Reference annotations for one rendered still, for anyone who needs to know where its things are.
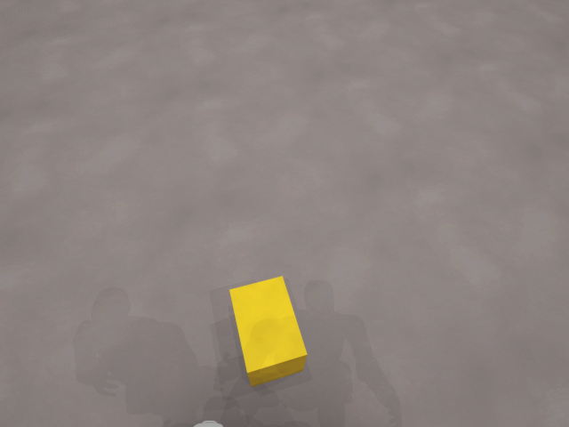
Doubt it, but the carton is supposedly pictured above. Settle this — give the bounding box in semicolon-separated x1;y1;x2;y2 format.
229;276;308;387

